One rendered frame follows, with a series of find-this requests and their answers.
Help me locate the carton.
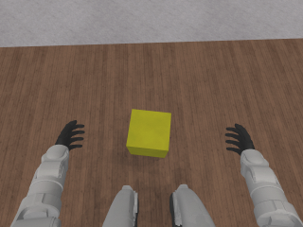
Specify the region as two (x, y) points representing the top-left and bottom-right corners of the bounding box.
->
(126, 109), (171, 158)

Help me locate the right robot foot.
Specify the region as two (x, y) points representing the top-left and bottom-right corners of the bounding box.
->
(169, 193), (183, 227)

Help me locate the left robot hand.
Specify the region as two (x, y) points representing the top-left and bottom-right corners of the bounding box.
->
(55, 120), (85, 151)

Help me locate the right robot shin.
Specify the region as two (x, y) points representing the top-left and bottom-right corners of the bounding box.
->
(174, 184), (188, 225)

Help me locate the left robot upper arm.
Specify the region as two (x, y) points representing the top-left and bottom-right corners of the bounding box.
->
(12, 217), (62, 227)

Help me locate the right robot hand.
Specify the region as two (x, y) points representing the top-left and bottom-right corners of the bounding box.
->
(225, 123), (255, 155)

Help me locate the robot left forearm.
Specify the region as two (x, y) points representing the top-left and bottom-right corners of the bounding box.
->
(10, 145), (69, 227)

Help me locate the robot right forearm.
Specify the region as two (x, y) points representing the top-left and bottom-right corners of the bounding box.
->
(240, 148), (303, 227)

